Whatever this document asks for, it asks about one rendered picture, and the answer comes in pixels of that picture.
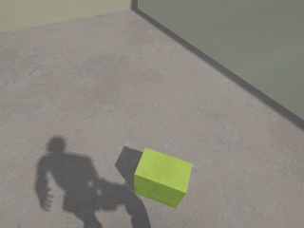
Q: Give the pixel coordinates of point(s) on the carton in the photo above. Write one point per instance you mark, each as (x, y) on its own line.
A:
(162, 178)

